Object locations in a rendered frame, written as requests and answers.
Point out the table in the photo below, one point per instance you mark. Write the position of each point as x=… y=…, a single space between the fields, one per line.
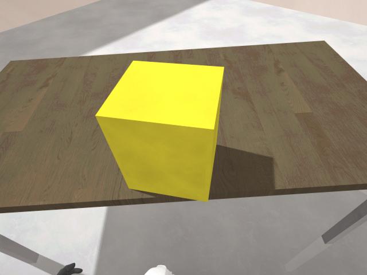
x=293 y=120

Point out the carton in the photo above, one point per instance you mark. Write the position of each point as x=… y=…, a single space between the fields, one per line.
x=161 y=124

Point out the left robot hand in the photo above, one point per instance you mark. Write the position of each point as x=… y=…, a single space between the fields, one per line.
x=69 y=269

